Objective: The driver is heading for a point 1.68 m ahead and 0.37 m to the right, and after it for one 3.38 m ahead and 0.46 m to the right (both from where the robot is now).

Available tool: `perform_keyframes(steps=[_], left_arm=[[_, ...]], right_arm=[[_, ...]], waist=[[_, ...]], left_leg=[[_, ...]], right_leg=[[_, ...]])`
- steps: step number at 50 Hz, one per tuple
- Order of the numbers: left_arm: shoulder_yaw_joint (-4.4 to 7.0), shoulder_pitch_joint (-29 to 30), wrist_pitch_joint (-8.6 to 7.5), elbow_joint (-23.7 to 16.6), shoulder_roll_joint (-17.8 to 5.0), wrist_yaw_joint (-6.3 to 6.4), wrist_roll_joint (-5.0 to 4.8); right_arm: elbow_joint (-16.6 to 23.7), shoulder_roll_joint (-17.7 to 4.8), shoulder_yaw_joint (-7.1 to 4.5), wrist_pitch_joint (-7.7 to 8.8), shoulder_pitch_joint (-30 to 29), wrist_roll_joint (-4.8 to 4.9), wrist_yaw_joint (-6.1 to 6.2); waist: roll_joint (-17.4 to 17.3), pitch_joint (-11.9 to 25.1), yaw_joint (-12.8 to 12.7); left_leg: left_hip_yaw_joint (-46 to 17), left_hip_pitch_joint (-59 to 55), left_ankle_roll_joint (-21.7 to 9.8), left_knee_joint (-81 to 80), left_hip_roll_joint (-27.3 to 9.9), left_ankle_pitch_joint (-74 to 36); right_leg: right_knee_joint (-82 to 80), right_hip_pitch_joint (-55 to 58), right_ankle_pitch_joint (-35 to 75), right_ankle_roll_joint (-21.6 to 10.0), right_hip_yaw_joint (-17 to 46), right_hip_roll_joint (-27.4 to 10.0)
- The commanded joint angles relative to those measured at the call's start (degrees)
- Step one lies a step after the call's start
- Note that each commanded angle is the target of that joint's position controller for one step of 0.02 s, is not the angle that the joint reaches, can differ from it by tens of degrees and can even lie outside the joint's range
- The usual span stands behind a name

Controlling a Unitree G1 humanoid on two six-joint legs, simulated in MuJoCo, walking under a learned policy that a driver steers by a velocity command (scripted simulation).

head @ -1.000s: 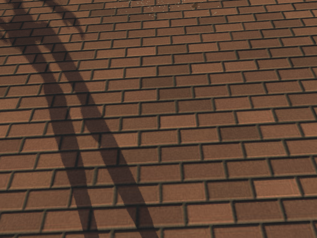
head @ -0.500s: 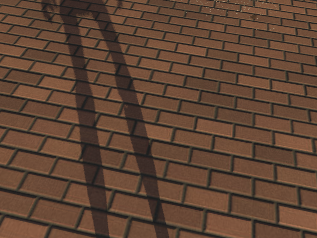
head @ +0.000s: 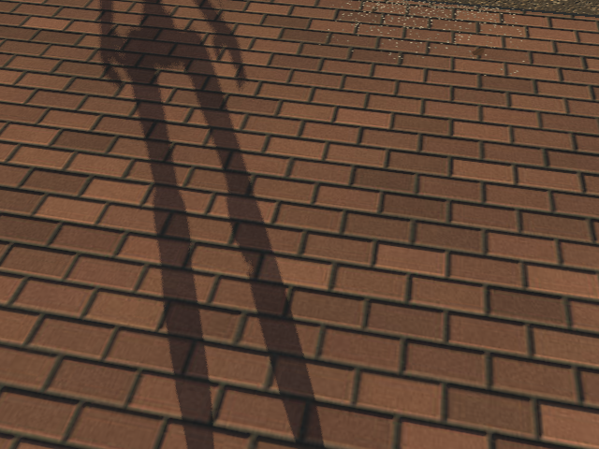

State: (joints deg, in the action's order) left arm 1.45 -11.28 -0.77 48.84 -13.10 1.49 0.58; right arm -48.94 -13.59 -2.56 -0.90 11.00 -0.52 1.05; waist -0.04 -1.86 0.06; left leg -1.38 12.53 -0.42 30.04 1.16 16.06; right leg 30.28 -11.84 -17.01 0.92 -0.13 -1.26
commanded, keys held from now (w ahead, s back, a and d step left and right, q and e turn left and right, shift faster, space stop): no key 0.78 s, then w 0.22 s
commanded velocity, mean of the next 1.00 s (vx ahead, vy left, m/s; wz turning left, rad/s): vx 0.04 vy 0.00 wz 0.01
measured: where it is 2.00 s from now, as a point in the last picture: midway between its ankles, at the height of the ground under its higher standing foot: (312, 435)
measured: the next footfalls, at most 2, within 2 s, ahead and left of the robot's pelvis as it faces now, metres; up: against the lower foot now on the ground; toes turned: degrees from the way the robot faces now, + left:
right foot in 1.50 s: +0.44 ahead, -0.12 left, +0.00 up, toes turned -2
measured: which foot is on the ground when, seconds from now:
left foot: down 0.00-1.00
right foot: down 0.00-1.00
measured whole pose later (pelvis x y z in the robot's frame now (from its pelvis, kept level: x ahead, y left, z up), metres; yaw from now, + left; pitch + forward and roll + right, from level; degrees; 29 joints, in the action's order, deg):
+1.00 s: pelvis +0.03 +0.00 -0.01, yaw +0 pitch +0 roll +0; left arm 1.6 -19.4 -3.2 61.5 -12.0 1.6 -1.5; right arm -62.8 -11.9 -1.8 2.9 17.1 1.3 1.3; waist -0.1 0.9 -0.2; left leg -1.5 14.1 -3.1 35.5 0.6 25.4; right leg 33.8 -12.7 -23.4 -2.3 0.6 0.1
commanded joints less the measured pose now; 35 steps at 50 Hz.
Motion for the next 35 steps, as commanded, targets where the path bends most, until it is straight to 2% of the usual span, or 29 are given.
perform_keyframes(steps=[1, 19, 35], left_arm=[[1.57, 0.08, -0.58, -1.76, -6.89, 0.24, -0.1], [1.14, -1.33, -0.19, 6.17, -5.97, 0.68, -0.33], [0.49, -3.92, 0.01, 10.59, -4.8, 1.0, -0.43]], right_arm=[[1.62, -5.53, -1.23, 0.76, -1.05, 0.11, 0.41], [-7.49, -5.17, -0.83, 0.67, 0.01, 0.41, 1.22], [-11.92, -4.15, 0.02, 0.76, 1.57, 0.49, 1.36]], waist=[[-0.33, 1.76, -0.36], [0.09, 0.44, -0.15], [-0.09, -0.51, -0.12]], left_leg=[[-3.09, -0.78, -1.05, -4.81, -2.76, -9.4], [-1.98, -2.01, -0.81, -5.94, -2.48, -10.4], [-1.19, -1.19, -0.65, -6.79, -2.11, -8.89]], right_leg=[[-5.3, -0.29, 8.96, -1.26, 2.4, -2.22], [-6.78, 0.12, 9.33, -1.18, 1.26, -0.84], [-7.43, -0.35, 8.04, -1.31, 0.91, -0.28]])
Keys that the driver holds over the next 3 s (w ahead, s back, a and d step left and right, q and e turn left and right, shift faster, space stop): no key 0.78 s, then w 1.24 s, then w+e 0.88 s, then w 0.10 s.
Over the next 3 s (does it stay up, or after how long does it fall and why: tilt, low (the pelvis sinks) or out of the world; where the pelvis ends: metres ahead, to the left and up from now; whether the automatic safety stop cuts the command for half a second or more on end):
stays up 1.06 -0.09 0.01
